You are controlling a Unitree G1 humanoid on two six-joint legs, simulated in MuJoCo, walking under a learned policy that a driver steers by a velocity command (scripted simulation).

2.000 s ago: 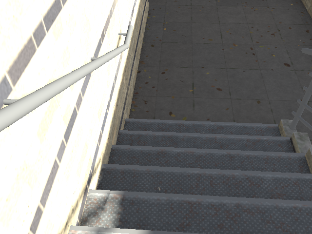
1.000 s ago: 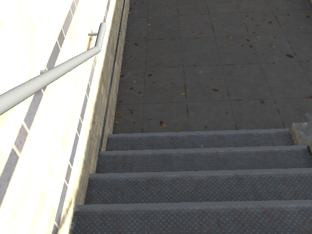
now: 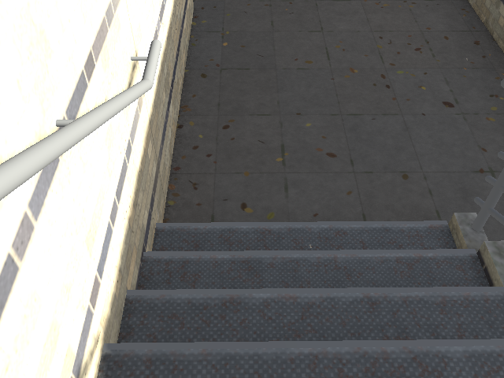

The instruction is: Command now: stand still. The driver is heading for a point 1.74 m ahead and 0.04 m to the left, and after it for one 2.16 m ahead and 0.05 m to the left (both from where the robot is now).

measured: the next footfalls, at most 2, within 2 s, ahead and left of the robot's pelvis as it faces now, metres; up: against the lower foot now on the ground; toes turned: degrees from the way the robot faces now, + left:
right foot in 1.60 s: +0.39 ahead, -0.10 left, -0.16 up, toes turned -5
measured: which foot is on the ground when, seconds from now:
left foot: down 0.00-1.00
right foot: down 0.00-1.00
